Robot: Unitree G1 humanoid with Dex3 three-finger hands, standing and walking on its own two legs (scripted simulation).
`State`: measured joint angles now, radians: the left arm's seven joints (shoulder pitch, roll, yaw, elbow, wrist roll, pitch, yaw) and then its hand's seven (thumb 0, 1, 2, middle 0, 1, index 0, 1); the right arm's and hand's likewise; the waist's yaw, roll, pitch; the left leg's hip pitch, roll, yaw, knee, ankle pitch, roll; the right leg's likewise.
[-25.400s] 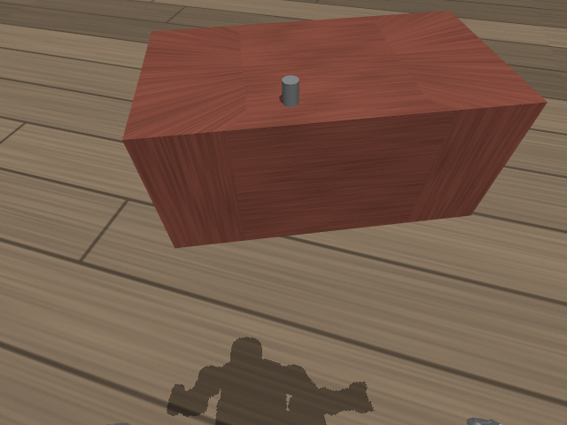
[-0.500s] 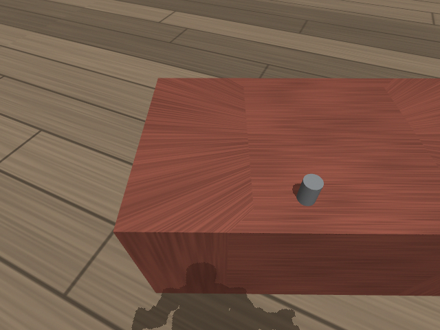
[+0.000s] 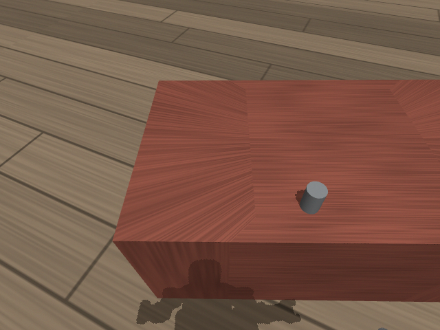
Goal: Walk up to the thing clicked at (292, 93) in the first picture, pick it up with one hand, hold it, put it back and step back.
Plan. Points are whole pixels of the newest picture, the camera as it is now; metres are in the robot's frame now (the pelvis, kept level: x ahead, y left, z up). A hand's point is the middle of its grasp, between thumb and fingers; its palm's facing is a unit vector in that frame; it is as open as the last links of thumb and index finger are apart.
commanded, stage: home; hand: right
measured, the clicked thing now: (313, 198) +0.44 -0.23 -0.14
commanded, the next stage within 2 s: stand in 0.32 s
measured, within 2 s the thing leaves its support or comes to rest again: neither
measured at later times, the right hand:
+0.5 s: hand out of the picture +0.06 -0.26 -0.16, palm faces -0.04 +0.94 -0.35, open 17.3 cm
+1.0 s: hand out of the picture +0.07 -0.26 -0.16, palm faces -0.03 +0.94 -0.34, open 7.9 cm
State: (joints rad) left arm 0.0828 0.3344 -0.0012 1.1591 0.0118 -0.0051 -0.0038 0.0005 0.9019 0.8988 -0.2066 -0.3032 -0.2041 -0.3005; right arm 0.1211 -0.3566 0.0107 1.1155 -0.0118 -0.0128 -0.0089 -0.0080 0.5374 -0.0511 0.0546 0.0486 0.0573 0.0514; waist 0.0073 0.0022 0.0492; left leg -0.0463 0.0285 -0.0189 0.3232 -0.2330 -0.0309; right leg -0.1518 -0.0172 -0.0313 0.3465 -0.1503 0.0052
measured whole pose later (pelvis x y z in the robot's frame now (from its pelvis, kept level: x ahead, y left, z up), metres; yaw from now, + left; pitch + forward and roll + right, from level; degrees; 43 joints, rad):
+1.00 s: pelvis +0.00 -0.01 +0.00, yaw +0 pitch -3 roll +0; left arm 0.10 0.34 0.01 1.15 0.01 -0.01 -0.01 0.00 0.90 0.90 -0.21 -0.30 -0.20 -0.30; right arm 0.14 -0.35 0.00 1.11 -0.01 -0.01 0.00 0.00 -0.80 -0.88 0.20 0.30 0.20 0.30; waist 0.00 0.00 0.05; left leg -0.04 0.04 -0.02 0.30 -0.22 -0.04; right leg -0.15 -0.01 -0.03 0.34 -0.15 0.00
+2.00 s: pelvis +0.01 -0.01 +0.00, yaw -1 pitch -2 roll +0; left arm 0.10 0.34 0.00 1.13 0.01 -0.01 0.00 0.00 0.90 0.90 -0.21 -0.30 -0.20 -0.30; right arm 0.14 -0.35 0.00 1.11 -0.01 -0.01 0.00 0.00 -0.91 -0.90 0.20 0.30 0.20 0.30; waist 0.00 0.01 0.05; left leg -0.04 0.04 -0.01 0.30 -0.23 -0.04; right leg -0.16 0.00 -0.03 0.34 -0.16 -0.01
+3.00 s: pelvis +0.00 -0.01 +0.00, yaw -1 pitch -2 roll +0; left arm 0.11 0.35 0.02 1.10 0.00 0.00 -0.01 0.00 0.90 0.90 -0.21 -0.30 -0.21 -0.30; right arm 0.13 -0.36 -0.01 1.09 0.00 0.01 0.01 0.00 -0.90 -0.90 0.20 0.30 0.20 0.30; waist 0.01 0.01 0.08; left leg -0.09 0.04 0.00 0.38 -0.25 -0.03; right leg -0.20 0.00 -0.02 0.38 -0.16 -0.01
